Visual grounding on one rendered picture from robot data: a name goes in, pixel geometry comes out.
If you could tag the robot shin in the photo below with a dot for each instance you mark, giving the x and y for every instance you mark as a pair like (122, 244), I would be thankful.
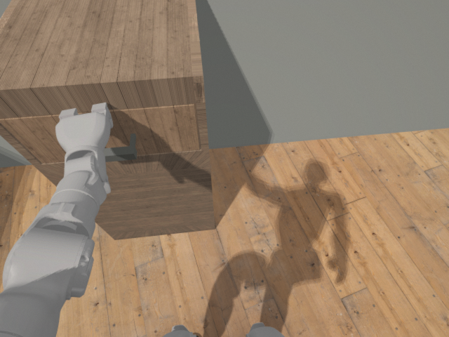
(256, 325)
(179, 327)

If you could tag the cabinet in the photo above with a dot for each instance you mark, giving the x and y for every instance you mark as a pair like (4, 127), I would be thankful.
(62, 54)

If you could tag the right robot shin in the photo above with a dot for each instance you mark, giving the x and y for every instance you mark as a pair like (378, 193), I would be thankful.
(256, 325)

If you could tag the drawer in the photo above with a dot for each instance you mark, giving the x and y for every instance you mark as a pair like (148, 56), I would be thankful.
(169, 128)

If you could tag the left robot forearm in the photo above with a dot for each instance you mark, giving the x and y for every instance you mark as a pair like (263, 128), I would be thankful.
(76, 201)

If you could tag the left robot shin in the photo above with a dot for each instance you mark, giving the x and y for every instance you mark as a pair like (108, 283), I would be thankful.
(179, 327)

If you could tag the handle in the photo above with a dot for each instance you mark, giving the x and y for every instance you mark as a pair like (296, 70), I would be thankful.
(122, 153)

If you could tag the robot left upper arm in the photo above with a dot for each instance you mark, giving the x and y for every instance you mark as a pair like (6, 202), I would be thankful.
(49, 268)

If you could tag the left robot hand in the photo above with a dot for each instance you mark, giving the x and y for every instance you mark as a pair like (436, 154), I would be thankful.
(91, 129)

